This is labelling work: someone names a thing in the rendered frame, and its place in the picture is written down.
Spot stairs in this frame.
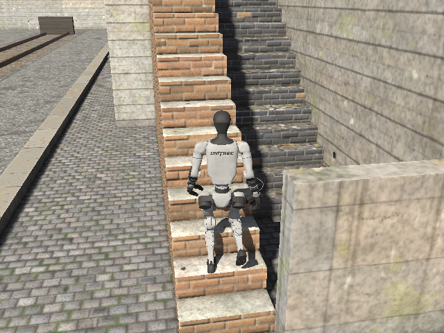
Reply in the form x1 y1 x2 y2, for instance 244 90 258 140
148 0 275 333

